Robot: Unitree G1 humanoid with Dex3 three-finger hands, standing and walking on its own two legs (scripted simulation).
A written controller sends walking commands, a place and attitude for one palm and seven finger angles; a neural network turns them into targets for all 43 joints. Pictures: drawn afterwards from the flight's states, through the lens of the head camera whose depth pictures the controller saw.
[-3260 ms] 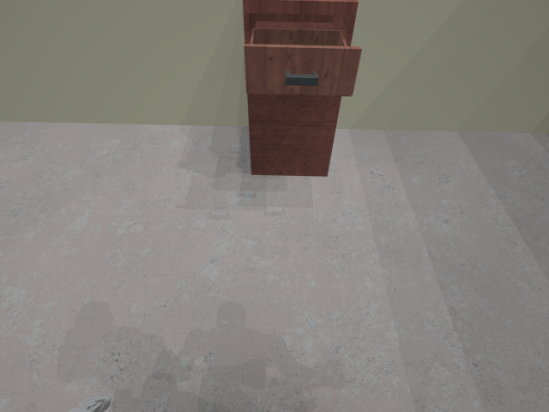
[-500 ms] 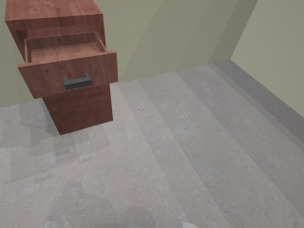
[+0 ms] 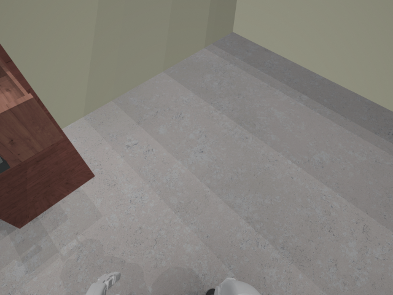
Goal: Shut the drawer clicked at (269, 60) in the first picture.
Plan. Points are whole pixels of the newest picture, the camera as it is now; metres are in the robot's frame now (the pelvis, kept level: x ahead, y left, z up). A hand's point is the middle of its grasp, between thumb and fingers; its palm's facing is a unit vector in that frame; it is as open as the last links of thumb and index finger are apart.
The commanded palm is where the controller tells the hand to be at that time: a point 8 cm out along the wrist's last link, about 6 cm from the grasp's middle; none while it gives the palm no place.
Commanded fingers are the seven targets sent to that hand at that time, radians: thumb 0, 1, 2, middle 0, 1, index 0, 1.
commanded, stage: walk to a spot facing it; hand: left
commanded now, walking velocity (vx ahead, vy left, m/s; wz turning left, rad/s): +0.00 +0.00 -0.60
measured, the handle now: out of the picture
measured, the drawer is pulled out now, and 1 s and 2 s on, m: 0.29 0.29 0.29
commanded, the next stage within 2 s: turn to face it in 0.06 s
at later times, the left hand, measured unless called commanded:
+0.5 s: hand out of the picture +0.13 +0.23 -0.15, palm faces +0.05 -0.98 -0.19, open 7.4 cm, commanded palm none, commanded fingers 0.00 0.90 0.90 -0.20 -0.30 -0.20 -0.30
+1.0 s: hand out of the picture +0.08 +0.22 -0.11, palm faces +0.25 -0.92 -0.30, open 7.4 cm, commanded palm none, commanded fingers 0.00 0.90 0.90 -0.20 -0.30 -0.20 -0.30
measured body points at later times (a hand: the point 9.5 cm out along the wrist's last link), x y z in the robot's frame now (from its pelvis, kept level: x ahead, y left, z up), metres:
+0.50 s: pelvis +0.06 +0.05 +0.02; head +0.06 +0.07 +0.47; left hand +0.12 +0.29 -0.14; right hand +0.12 -0.18 -0.11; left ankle +0.08 +0.15 -0.71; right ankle +0.05 -0.05 -0.70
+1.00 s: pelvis +0.03 +0.00 +0.03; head +0.05 -0.03 +0.48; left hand +0.07 +0.26 -0.09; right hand +0.12 -0.26 -0.13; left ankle +0.02 +0.14 -0.63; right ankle +0.03 -0.11 -0.71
